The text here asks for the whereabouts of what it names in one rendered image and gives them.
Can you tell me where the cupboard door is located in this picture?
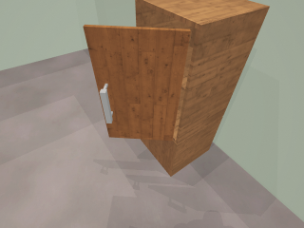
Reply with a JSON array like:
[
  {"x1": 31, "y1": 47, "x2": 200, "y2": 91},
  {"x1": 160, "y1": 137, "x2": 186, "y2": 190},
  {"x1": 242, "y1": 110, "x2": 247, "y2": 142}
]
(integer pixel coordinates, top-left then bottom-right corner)
[{"x1": 83, "y1": 25, "x2": 191, "y2": 141}]

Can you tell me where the handle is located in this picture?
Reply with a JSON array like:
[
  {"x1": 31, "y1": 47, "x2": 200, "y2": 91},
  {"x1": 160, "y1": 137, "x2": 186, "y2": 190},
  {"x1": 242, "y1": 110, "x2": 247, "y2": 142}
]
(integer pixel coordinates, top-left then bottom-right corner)
[{"x1": 100, "y1": 84, "x2": 113, "y2": 124}]

